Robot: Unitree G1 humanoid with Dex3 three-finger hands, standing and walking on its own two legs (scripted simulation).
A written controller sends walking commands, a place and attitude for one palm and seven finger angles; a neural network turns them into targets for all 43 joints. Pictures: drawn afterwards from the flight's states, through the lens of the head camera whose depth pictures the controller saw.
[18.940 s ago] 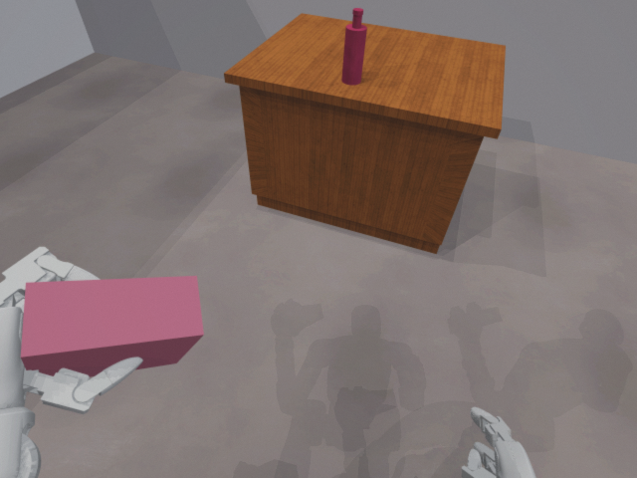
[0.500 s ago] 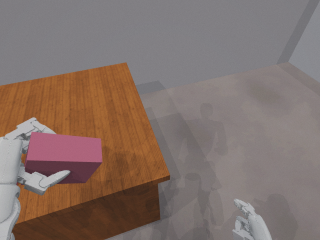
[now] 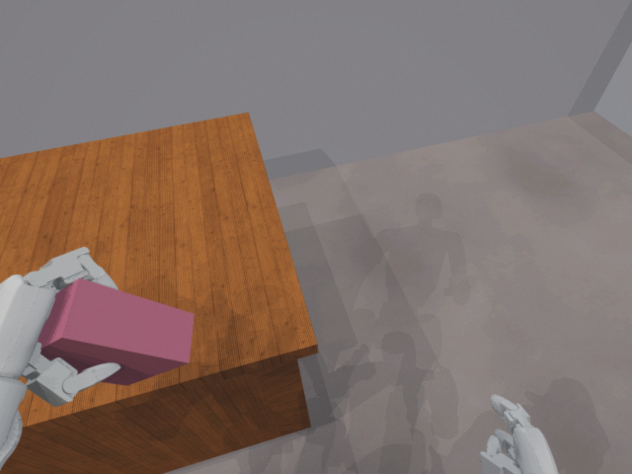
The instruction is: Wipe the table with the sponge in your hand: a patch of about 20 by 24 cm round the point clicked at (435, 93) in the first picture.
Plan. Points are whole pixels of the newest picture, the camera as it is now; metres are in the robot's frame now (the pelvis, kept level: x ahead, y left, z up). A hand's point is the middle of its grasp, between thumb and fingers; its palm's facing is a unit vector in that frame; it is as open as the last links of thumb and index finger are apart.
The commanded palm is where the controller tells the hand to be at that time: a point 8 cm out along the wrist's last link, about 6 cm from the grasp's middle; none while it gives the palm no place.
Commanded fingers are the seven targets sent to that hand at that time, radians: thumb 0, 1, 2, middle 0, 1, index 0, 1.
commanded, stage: turn the palm down, sponge in hand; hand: left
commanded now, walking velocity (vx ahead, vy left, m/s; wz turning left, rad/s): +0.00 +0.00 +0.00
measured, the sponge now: (126, 343) +0.23 +0.24 +0.08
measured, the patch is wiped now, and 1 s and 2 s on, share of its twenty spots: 0.00 0.00 0.00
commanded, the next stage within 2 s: move the sponge above the wiping area in 1.46 s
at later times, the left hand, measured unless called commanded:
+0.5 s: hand (41, 325) +0.22 +0.32 +0.13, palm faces +0.24 -0.29 -0.93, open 9.8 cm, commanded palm +0.19 +0.33 +0.17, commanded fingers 0.00 0.10 1.30 -1.20 -1.60 -1.20 -1.60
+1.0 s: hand (13, 337) +0.21 +0.35 +0.11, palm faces +0.09 -0.08 -0.99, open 9.8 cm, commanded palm +0.18 +0.33 +0.17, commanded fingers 0.00 0.10 1.30 -1.20 -1.60 -1.20 -1.60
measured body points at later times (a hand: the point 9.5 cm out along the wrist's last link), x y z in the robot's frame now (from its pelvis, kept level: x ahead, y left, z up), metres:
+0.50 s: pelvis +0.00 +0.04 +0.00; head +0.00 +0.02 +0.45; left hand +0.20 +0.33 +0.18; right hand +0.21 -0.19 -0.08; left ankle +0.01 +0.15 -0.73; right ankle -0.02 -0.07 -0.73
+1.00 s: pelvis -0.01 +0.05 +0.02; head -0.01 +0.01 +0.46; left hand +0.20 +0.35 +0.17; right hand +0.22 -0.16 -0.08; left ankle +0.01 +0.15 -0.73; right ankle -0.02 -0.07 -0.73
